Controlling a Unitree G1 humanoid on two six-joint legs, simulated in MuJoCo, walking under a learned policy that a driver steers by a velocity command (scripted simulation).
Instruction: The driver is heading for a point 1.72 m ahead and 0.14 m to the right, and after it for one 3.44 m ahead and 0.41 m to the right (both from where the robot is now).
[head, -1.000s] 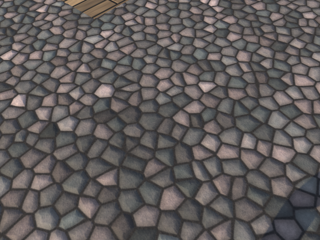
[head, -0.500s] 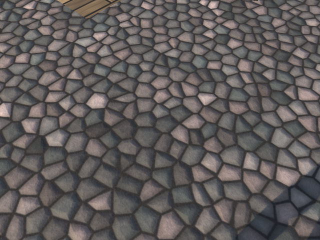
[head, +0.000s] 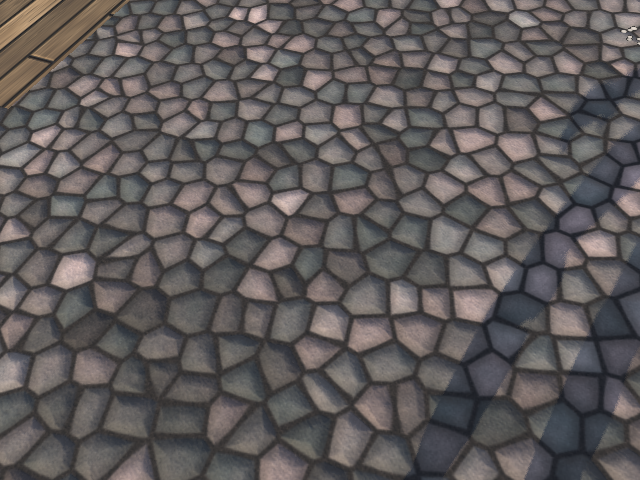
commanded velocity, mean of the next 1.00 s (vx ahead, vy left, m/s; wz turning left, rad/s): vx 0.00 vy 0.00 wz -0.37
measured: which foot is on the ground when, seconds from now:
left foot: up 0.00-0.16, down 0.18-0.58, up 0.60-0.90, down 0.92-1.00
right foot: down 0.00-0.18, up 0.20-0.56, down 0.58-1.00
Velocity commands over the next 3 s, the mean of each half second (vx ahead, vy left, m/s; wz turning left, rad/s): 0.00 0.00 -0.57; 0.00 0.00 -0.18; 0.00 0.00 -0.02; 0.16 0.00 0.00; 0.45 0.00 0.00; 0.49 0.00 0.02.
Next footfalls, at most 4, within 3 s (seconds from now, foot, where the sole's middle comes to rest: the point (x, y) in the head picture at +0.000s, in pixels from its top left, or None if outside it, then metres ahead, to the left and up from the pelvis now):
0.18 left None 0.07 0.15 -0.78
0.58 right None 0.00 -0.12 -0.78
0.92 left None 0.07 0.11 -0.78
2.36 left None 0.45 -0.05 -0.78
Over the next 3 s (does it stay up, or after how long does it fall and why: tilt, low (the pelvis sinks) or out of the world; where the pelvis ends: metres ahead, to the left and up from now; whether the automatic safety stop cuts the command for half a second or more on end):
stays up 0.54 -0.24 -0.02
